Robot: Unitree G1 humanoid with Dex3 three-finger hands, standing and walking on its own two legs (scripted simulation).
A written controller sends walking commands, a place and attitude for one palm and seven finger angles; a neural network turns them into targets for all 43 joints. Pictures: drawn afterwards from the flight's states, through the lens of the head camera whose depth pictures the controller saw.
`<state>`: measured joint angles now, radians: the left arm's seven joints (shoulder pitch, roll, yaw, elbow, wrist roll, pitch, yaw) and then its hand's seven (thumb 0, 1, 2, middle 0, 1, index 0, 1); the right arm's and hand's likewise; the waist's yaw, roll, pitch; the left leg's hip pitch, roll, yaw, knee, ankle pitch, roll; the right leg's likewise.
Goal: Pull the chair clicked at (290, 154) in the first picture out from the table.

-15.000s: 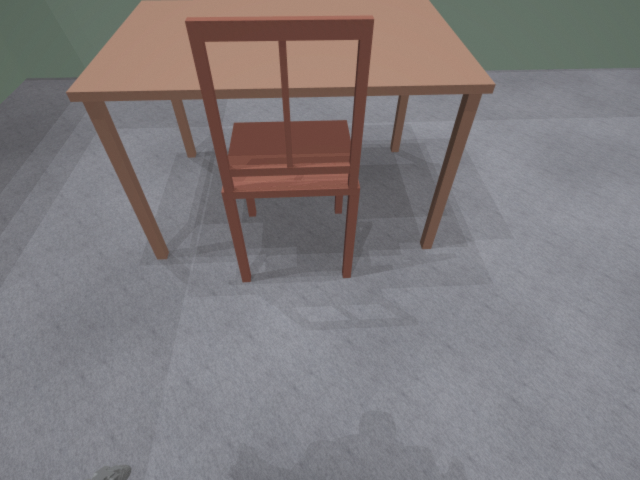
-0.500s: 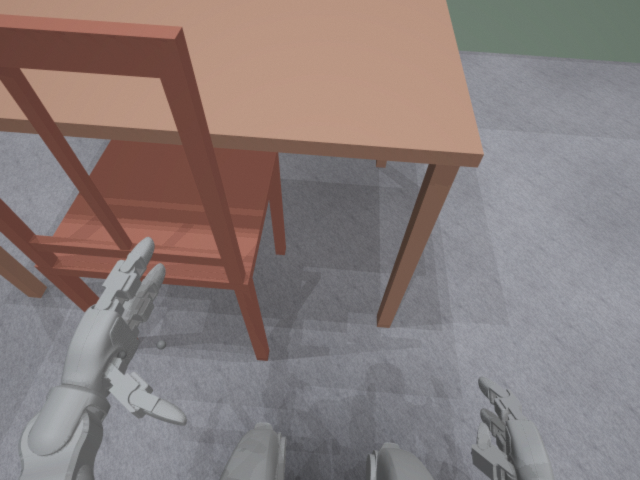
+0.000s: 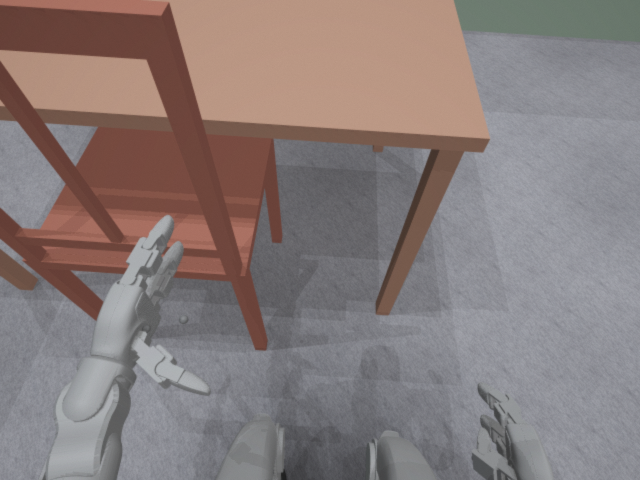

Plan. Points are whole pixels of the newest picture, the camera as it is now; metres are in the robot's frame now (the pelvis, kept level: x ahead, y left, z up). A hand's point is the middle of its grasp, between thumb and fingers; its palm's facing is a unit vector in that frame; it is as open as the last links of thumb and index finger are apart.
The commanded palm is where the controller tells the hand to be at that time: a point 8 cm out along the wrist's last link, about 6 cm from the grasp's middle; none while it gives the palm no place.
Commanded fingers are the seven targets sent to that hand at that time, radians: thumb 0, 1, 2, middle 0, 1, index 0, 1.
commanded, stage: aim the fingers beside a spindle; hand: left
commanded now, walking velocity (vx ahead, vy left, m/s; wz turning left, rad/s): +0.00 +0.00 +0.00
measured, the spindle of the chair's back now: (64, 167) +0.49 +0.38 +0.06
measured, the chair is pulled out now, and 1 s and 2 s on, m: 0.00 0.00 0.00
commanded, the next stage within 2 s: push the fingers through the gap in 1.40 s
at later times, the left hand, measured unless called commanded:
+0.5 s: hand (194, 296) +0.33 +0.17 +0.02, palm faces -0.08 -1.00 -0.05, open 16.9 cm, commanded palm +0.32 +0.23 +0.03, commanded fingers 0.00 -0.50 0.30 -0.06 -0.08 -0.06 -0.08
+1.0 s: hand (189, 284) +0.35 +0.19 +0.02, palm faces -0.06 -1.00 -0.06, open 16.9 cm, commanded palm +0.33 +0.24 +0.02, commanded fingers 0.00 -0.50 0.30 -0.06 -0.08 -0.06 -0.08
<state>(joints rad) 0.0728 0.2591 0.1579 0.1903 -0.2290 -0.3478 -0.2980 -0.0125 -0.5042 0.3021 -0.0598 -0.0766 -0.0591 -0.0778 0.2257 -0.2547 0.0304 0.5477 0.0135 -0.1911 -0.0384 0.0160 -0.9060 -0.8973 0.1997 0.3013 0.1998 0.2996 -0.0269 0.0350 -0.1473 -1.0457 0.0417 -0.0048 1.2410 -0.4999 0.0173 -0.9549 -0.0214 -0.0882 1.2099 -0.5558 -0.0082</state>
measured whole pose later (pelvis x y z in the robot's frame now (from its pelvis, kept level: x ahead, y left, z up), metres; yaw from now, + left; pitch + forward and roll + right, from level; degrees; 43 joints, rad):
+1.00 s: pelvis +0.00 +0.00 -0.02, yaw -1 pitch +21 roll -3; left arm -0.17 0.30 0.24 0.44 -0.22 -0.38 -0.30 -0.01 -0.50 0.30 -0.06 -0.08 -0.06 -0.08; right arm 0.23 -0.26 0.03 0.57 0.01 -0.09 -0.03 0.01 -0.91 -0.90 0.20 0.30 0.20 0.30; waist -0.04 0.03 -0.17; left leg -1.17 0.05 0.00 1.31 -0.52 0.01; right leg -1.08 -0.01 -0.08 1.29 -0.57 -0.02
